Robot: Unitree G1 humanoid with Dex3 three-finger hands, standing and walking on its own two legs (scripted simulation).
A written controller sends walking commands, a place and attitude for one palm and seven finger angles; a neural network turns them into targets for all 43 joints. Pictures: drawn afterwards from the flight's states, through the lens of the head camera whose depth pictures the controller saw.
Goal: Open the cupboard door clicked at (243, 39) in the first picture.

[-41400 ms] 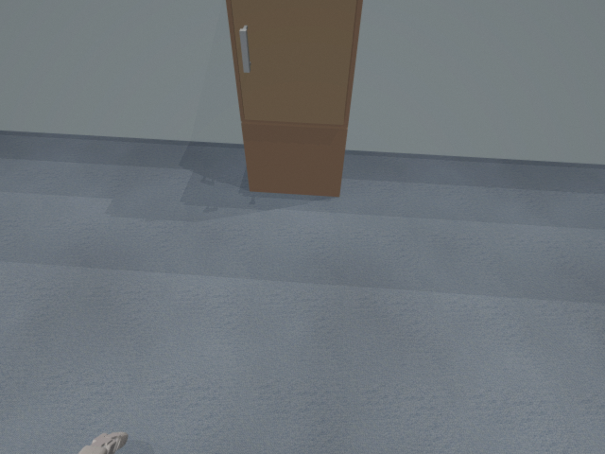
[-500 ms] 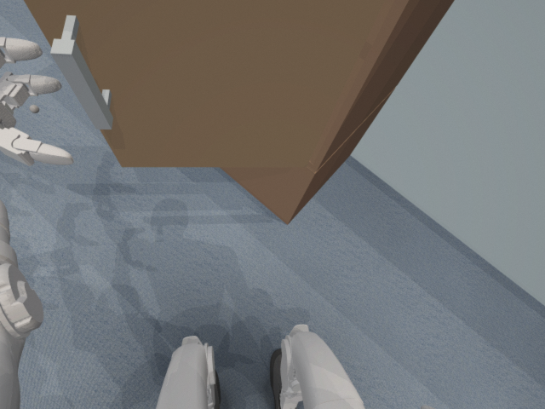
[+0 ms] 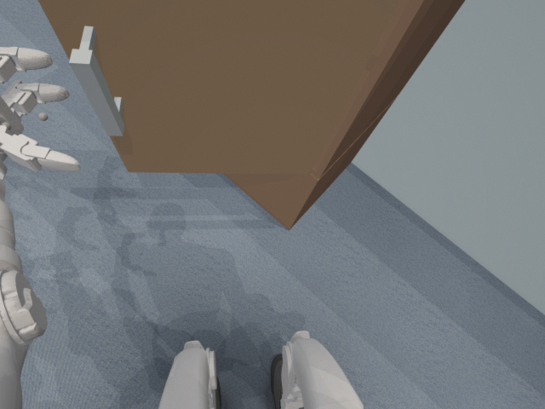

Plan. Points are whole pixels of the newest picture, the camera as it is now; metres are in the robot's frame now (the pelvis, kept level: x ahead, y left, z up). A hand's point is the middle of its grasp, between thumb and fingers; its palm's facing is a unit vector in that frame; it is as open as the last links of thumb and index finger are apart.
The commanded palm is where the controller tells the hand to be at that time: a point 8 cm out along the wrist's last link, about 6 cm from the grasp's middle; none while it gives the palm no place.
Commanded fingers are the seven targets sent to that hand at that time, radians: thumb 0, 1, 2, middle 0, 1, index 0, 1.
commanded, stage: move the hooked fingers beside the handle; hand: left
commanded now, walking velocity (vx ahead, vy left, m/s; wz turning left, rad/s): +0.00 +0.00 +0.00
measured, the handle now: (103, 86) +0.55 +0.21 +0.05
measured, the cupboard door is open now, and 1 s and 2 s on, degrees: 45 45 45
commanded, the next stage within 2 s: slide the fingers in behind the handle in 0.34 s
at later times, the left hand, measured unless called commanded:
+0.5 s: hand (52, 116) +0.49 +0.26 +0.06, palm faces -0.01 -1.00 -0.04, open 14.0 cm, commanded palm +0.48 +0.29 +0.05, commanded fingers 0.00 -0.50 0.30 -0.30 -1.20 -0.30 -1.20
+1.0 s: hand (77, 118) +0.49 +0.23 +0.05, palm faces -0.01 -1.00 -0.02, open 14.0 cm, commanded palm +0.48 +0.27 +0.05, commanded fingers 0.00 -0.50 0.30 -0.30 -1.20 -0.30 -1.20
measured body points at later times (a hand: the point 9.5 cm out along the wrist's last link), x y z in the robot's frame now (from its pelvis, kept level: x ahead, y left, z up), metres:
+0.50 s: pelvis +0.00 +0.00 +0.00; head +0.16 +0.03 +0.42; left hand +0.49 +0.32 +0.06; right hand +0.02 -0.27 -0.10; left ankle +0.01 +0.09 -0.63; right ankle +0.04 -0.13 -0.63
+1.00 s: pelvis +0.00 -0.01 +0.00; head +0.15 +0.03 +0.42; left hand +0.49 +0.29 +0.06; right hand +0.03 -0.28 -0.10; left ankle +0.01 +0.09 -0.63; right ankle +0.04 -0.13 -0.63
